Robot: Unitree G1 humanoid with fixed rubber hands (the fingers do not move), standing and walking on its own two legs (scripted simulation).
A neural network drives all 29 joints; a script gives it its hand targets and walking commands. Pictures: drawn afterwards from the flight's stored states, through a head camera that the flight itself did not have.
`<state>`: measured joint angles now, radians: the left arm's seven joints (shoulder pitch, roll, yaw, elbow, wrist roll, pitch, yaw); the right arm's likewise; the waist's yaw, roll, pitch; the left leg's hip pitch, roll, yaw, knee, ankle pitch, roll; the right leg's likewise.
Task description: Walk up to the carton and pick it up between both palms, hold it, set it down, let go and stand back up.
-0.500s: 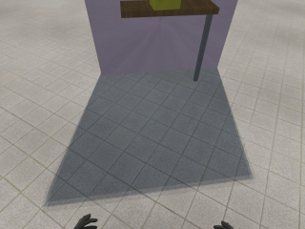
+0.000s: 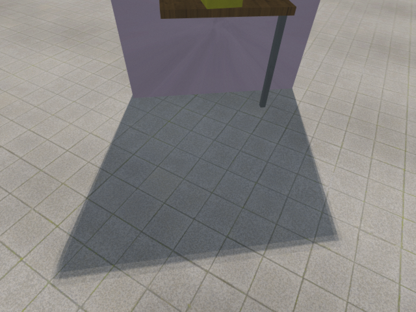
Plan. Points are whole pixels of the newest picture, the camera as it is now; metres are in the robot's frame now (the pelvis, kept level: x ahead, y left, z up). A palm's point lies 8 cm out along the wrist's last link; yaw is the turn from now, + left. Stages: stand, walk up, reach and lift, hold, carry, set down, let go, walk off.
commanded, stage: stand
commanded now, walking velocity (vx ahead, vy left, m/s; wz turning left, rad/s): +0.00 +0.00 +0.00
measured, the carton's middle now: out of the picture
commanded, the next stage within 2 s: walk up in 0.38 s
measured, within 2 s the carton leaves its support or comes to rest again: neither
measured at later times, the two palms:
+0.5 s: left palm out of the picture +0.03 +0.23 -0.13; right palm out of the picture +0.03 -0.22 -0.13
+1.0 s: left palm out of the picture +0.15 +0.18 -0.12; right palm out of the picture +0.05 -0.35 -0.16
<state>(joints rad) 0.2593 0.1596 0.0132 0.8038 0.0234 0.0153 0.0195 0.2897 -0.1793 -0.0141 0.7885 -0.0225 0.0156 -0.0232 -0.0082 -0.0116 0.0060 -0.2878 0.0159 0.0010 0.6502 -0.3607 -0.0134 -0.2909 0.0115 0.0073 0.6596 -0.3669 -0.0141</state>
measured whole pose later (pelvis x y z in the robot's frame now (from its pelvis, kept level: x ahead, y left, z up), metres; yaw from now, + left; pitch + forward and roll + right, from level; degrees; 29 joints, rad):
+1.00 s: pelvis +0.10 -0.08 -0.02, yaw -1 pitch -3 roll -1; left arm 0.37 0.23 0.05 0.83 0.03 -0.05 0.00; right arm 0.46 -0.30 -0.03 1.02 -0.06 0.01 0.03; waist -0.01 0.07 -0.01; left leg -0.30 0.08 -0.05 1.10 -0.60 0.03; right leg -0.36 -0.03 -0.10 0.80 -0.38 -0.01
